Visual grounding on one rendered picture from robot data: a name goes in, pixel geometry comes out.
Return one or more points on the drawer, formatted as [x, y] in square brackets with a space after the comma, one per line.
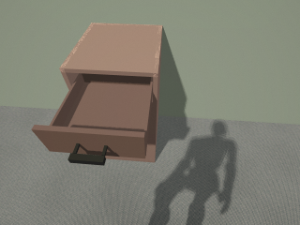
[102, 109]

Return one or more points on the cabinet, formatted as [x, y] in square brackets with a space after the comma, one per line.
[122, 49]

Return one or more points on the handle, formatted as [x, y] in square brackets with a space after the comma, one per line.
[86, 158]

